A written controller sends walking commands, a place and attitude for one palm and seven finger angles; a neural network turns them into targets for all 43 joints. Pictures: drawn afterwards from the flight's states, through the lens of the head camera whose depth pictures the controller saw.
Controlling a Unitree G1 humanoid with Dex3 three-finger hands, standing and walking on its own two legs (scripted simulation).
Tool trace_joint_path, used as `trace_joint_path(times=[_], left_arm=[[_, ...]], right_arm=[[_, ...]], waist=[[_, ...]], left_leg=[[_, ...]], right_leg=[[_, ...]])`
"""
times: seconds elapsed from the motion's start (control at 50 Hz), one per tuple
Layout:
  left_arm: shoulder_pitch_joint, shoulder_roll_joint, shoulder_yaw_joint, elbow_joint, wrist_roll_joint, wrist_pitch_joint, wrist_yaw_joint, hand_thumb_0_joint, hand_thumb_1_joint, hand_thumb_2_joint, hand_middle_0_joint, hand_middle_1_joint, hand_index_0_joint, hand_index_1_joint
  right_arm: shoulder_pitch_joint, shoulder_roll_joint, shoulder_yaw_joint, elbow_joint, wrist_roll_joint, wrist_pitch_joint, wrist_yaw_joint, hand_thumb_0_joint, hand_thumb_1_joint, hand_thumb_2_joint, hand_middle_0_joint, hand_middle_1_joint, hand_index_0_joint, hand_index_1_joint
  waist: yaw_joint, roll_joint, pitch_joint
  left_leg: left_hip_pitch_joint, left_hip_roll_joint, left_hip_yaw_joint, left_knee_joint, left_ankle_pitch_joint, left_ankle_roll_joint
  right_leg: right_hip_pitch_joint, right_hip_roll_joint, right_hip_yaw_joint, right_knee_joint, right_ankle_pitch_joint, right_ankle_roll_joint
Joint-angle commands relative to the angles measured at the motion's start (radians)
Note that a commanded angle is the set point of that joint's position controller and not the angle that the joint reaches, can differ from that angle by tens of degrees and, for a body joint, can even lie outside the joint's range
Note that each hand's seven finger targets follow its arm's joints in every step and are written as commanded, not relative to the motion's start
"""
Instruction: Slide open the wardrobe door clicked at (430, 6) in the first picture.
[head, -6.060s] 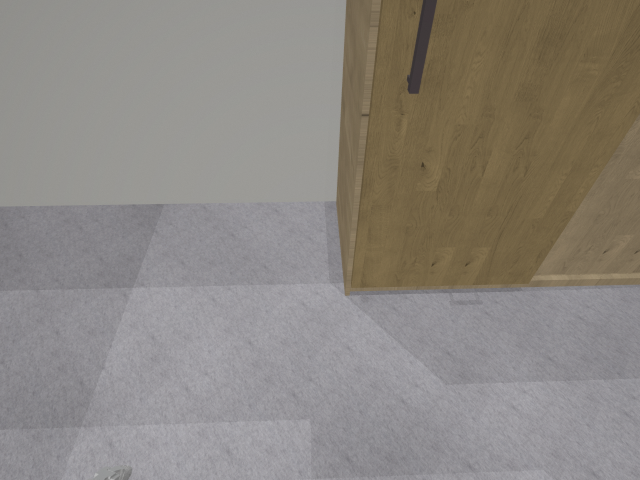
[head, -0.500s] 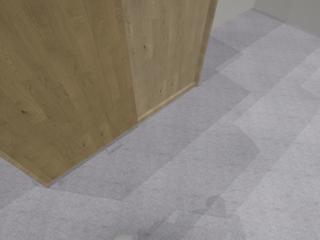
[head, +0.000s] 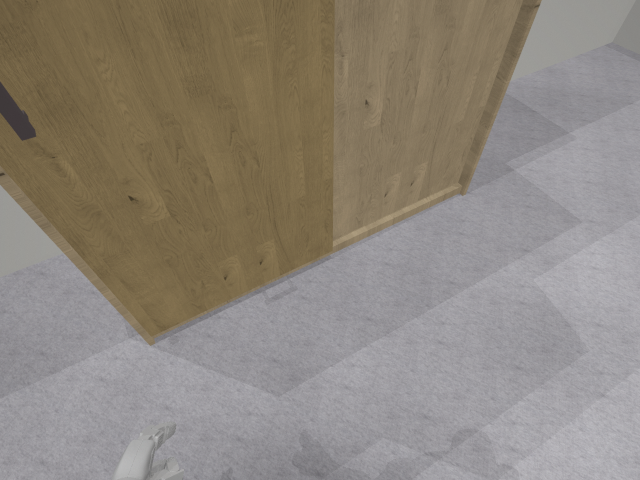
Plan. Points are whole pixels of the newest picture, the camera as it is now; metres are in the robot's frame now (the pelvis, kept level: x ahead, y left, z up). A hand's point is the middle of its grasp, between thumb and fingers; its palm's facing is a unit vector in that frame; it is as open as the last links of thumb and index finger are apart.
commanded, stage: turn to face it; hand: left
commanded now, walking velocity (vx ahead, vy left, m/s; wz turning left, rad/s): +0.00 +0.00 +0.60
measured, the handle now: out of the picture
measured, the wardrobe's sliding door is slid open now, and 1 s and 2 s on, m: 0.00 0.00 0.00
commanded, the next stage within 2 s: take the last steps up to it in 0.78 s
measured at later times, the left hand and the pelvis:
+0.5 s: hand out of the picture -0.07 +0.23 -0.19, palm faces +0.36 -0.90 -0.25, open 7.4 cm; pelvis -0.02 +0.02 -0.01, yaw +19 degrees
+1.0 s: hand out of the picture -0.03 +0.20 -0.15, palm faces +0.45 -0.85 -0.26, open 7.4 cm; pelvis -0.03 -0.01 +0.00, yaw +26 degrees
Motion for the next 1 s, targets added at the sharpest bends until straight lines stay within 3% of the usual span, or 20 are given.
trace_joint_path(times=[0.0,0.02,0.08,0.12,0.32,0.38,0.4,0.42,0.44,0.46,0.48,0.5,0.58,0.78,0.88,0.9,0.92,0.94,0.96,0.98], left_arm=[[0.164,0.278,0.067,-0.047,0.021,-0.034,0.023,0.000,0.900,0.900,-0.200,-0.300,-0.200,-0.300],[0.136,0.252,0.061,-0.059,0.017,-0.028,0.026,0.000,0.900,0.900,-0.200,-0.300,-0.200,-0.300],[0.000,0.145,0.034,-0.083,0.012,-0.031,0.019,0.000,0.900,0.900,-0.200,-0.300,-0.200,-0.300],[0.020,0.131,0.031,-0.078,0.016,-0.035,0.018,0.000,0.900,0.900,-0.200,-0.300,-0.200,-0.300],[0.167,0.202,0.055,-0.010,0.031,-0.025,0.014,0.000,0.900,0.900,-0.200,-0.300,-0.200,-0.300],[0.154,0.214,0.060,0.002,0.029,-0.018,0.011,0.000,0.900,0.900,-0.200,-0.300,-0.200,-0.300],[0.148,0.208,0.061,0.003,0.022,-0.015,0.009,0.000,0.900,0.900,-0.200,-0.300,-0.200,-0.300],[0.148,0.179,0.055,0.000,0.014,-0.009,0.007,0.000,0.900,0.900,-0.200,-0.300,-0.200,-0.300],[0.150,0.104,0.040,-0.037,0.005,-0.006,0.000,0.000,0.900,0.900,-0.200,-0.300,-0.200,-0.300],[0.083,0.096,0.024,-0.053,0.014,0.005,0.007,0.000,0.900,0.900,-0.200,-0.300,-0.200,-0.300],[0.082,0.103,0.027,-0.048,0.014,0.010,0.006,0.000,0.900,0.900,-0.200,-0.300,-0.200,-0.300],[0.078,0.092,0.030,-0.022,0.017,0.012,0.009,0.000,0.900,0.900,-0.200,-0.300,-0.200,-0.300],[0.130,0.105,0.033,0.036,0.014,0.012,-0.006,0.000,0.900,0.900,-0.200,-0.300,-0.200,-0.300],[0.071,0.064,0.018,0.026,0.009,0.010,0.004,0.000,0.900,0.900,-0.200,-0.300,-0.200,-0.300],[0.169,0.047,0.014,0.067,0.004,-0.011,0.010,0.000,0.900,0.900,-0.200,-0.300,-0.200,-0.300],[0.210,0.053,0.015,0.086,0.008,-0.022,0.010,0.000,0.900,0.900,-0.200,-0.300,-0.200,-0.300],[0.245,0.104,0.023,0.097,0.020,-0.035,0.010,0.000,0.900,0.900,-0.200,-0.300,-0.200,-0.300],[0.266,0.184,0.039,0.099,0.033,-0.041,0.013,0.000,0.900,0.900,-0.200,-0.300,-0.200,-0.300],[0.274,0.203,0.039,0.084,0.025,-0.035,0.012,0.000,0.900,0.900,-0.200,-0.300,-0.200,-0.300],[0.233,0.176,0.042,0.079,0.025,-0.040,0.015,0.000,0.900,0.900,-0.200,-0.300,-0.200,-0.300]], right_arm=[[-0.027,-0.099,-0.037,-0.122,0.006,-0.026,-0.010,0.000,-0.900,-0.900,0.200,0.300,0.200,0.300],[-0.038,-0.140,-0.051,-0.118,0.000,-0.015,-0.009,0.000,-0.900,-0.900,0.200,0.300,0.200,0.300],[0.003,-0.124,-0.051,-0.050,-0.011,0.010,0.011,0.000,-0.900,-0.900,0.200,0.300,0.200,0.300],[0.011,-0.111,-0.046,-0.042,-0.007,0.012,0.018,0.000,-0.900,-0.900,0.200,0.300,0.200,0.300],[-0.116,-0.074,-0.012,-0.077,0.005,-0.002,0.017,0.000,-0.900,-0.900,0.200,0.300,0.200,0.300],[-0.059,-0.079,-0.008,-0.064,0.006,-0.014,0.012,0.000,-0.900,-0.900,0.200,0.300,0.200,0.300],[-0.021,-0.094,-0.012,-0.053,0.004,-0.020,0.011,0.000,-0.900,-0.900,0.200,0.300,0.200,0.300],[0.038,-0.147,-0.023,-0.040,0.003,-0.033,0.011,0.000,-0.900,-0.900,0.200,0.300,0.200,0.300],[0.079,-0.265,-0.049,-0.040,-0.004,-0.043,0.003,0.000,-0.900,-0.900,0.200,0.300,0.200,0.300],[0.133,-0.298,-0.052,-0.017,0.002,-0.034,-0.007,0.000,-0.900,-0.900,0.200,0.300,0.200,0.300],[0.101,-0.270,-0.043,-0.020,-0.003,-0.034,-0.014,0.000,-0.900,-0.900,0.200,0.300,0.200,0.300],[0.065,-0.235,-0.034,-0.021,-0.006,-0.041,-0.026,0.000,-0.900,-0.900,0.200,0.300,0.200,0.300],[-0.045,-0.171,-0.006,-0.051,-0.001,-0.046,-0.034,0.000,-0.900,-0.900,0.200,0.300,0.200,0.300],[0.009,-0.158,-0.012,-0.013,-0.008,-0.038,-0.031,0.000,-0.900,-0.900,0.200,0.300,0.200,0.300],[-0.017,-0.137,-0.010,0.004,-0.005,-0.038,-0.028,0.000,-0.900,-0.900,0.200,0.300,0.200,0.300],[-0.015,-0.115,-0.007,0.009,-0.001,-0.039,-0.026,0.000,-0.900,-0.900,0.200,0.300,0.200,0.300],[0.000,-0.071,0.000,0.010,0.006,-0.041,-0.021,0.000,-0.900,-0.900,0.200,0.300,0.200,0.300],[-0.006,-0.003,0.016,-0.016,0.008,-0.041,-0.019,0.000,-0.900,-0.900,0.200,0.300,0.200,0.300],[-0.058,-0.068,-0.003,-0.034,-0.005,-0.031,-0.013,0.000,-0.900,-0.900,0.200,0.300,0.200,0.300],[-0.059,-0.081,-0.013,-0.028,-0.014,-0.024,-0.004,0.000,-0.900,-0.900,0.200,0.300,0.200,0.300]], waist=[[0.082,-0.329,-0.176],[0.073,-0.211,-0.135],[0.005,-0.197,-0.011],[0.008,-0.194,-0.011],[0.084,-0.245,-0.063],[0.054,-0.243,-0.108],[0.030,-0.201,-0.126],[-0.004,-0.052,-0.172],[-0.029,0.297,-0.178],[-0.055,0.271,-0.186],[-0.032,0.177,-0.153],[-0.024,0.253,-0.148],[0.028,0.132,-0.099],[0.005,0.127,-0.074],[0.053,0.116,-0.116],[0.070,0.071,-0.130],[0.083,-0.072,-0.143],[0.094,-0.326,-0.083],[0.122,-0.285,-0.007],[0.098,-0.275,0.049]], left_leg=[[-0.311,-0.025,0.058,0.394,-0.357,-0.044],[-0.274,0.029,0.022,0.551,-0.333,-0.034],[-0.276,0.076,0.060,0.713,-0.139,-0.051],[-0.273,0.086,0.093,0.706,-0.097,-0.064],[-0.130,0.106,0.215,0.269,-0.201,-0.063],[-0.011,0.085,0.247,0.094,-0.112,-0.044],[0.083,0.083,0.249,-0.020,-0.004,-0.037],[0.241,0.143,0.162,-0.157,0.153,-0.015],[0.382,0.419,-0.197,-0.194,0.534,0.098],[0.321,0.494,-0.216,-0.192,0.720,0.187],[0.282,0.481,-0.148,-0.186,0.680,0.211],[0.269,0.409,-0.121,-0.182,0.679,0.183],[0.202,0.307,-0.015,-0.200,0.564,0.151],[0.172,0.306,-0.105,-0.229,0.410,0.181],[0.087,0.258,-0.119,-0.177,0.303,0.144],[0.016,0.223,-0.094,-0.144,0.125,0.108],[-0.101,0.142,-0.022,-0.021,-0.070,0.056],[-0.288,0.019,0.106,0.173,-0.274,-0.003],[-0.313,0.052,0.081,0.336,-0.315,0.000],[-0.342,0.078,0.060,0.431,-0.247,0.006]], right_leg=[[0.337,-0.482,0.399,-0.310,0.347,-0.193],[0.215,-0.484,0.321,-0.303,0.334,-0.239],[0.080,-0.302,0.106,-0.311,0.188,-0.174],[0.095,-0.282,0.024,-0.297,0.238,-0.165],[0.204,-0.357,-0.057,-0.201,0.467,-0.209],[0.190,-0.348,-0.096,-0.117,0.492,-0.171],[0.142,-0.327,-0.135,-0.056,0.437,-0.134],[0.042,-0.285,-0.166,0.113,0.334,-0.085],[-0.255,-0.132,-0.188,0.338,-0.209,-0.001],[-0.259,-0.104,-0.078,0.454,-0.360,-0.005],[-0.256,-0.125,-0.044,0.512,-0.306,-0.016],[-0.271,-0.120,-0.019,0.535,-0.251,-0.011],[-0.227,-0.096,-0.015,0.547,-0.093,0.000],[-0.111,-0.050,-0.021,0.244,-0.133,-0.002],[0.107,-0.013,-0.043,-0.055,0.023,-0.023],[0.218,-0.024,-0.040,-0.176,0.091,-0.026],[0.333,-0.125,0.075,-0.292,0.002,-0.054],[0.350,-0.342,0.362,-0.414,-0.213,-0.146],[0.189,-0.423,0.440,-0.499,-0.408,-0.217],[0.110,-0.396,0.428,-0.538,-0.466,-0.220]])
